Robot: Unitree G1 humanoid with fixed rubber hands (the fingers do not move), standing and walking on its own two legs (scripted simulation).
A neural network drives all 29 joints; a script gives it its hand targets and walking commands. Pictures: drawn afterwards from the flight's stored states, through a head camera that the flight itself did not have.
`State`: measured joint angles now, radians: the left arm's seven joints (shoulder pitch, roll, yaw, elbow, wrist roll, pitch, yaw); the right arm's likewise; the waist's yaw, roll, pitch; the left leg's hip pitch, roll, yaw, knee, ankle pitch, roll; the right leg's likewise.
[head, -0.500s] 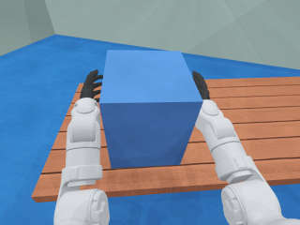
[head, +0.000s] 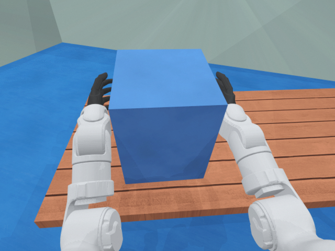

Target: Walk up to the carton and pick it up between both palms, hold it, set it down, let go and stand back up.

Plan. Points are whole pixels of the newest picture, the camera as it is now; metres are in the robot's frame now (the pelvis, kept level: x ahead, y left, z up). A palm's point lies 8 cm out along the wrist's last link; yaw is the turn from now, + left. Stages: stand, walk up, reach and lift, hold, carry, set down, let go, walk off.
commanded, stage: reach and lift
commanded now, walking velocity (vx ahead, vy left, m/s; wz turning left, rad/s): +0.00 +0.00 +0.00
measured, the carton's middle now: (162, 117) +0.38 +0.00 +0.18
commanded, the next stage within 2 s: hold in 0.16 s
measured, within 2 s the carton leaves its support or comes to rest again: neither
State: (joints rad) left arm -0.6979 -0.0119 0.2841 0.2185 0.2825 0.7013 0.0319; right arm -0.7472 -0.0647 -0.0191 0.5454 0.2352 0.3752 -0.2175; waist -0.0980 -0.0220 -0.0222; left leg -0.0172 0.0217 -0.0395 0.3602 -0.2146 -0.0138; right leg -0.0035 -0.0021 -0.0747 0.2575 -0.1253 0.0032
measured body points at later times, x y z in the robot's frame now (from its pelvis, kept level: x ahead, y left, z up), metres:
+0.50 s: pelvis -0.01 +0.00 +0.00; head -0.08 +0.02 +0.44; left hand +0.37 +0.15 +0.24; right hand +0.37 -0.14 +0.24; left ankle +0.00 +0.12 -0.75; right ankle +0.02 -0.12 -0.75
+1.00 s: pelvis +0.00 -0.01 +0.00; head -0.08 +0.01 +0.44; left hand +0.38 +0.15 +0.24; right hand +0.38 -0.14 +0.24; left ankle +0.00 +0.12 -0.75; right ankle +0.02 -0.12 -0.75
